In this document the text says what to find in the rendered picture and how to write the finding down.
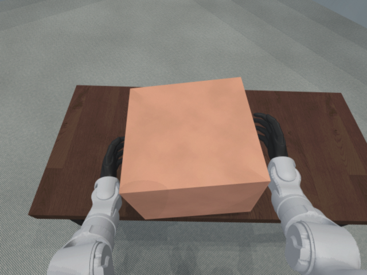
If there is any carton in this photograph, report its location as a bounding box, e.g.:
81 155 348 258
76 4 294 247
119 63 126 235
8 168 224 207
119 77 271 219

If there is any right robot hand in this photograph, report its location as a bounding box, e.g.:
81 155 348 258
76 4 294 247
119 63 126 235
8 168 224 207
253 113 288 160

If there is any robot right upper arm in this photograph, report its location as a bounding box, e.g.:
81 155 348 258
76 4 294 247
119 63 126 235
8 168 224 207
284 221 367 275

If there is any left robot forearm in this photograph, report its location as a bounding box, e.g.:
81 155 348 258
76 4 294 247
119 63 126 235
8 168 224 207
46 176 122 275

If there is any robot left upper arm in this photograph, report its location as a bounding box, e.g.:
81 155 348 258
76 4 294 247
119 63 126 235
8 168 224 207
48 241 115 275

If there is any table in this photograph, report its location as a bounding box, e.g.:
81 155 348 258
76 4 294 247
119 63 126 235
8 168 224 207
28 85 367 227

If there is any right robot forearm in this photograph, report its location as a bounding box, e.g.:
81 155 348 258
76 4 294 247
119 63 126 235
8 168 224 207
267 156 361 267

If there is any left robot hand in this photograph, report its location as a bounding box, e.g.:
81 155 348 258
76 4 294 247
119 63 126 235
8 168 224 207
100 136 125 178

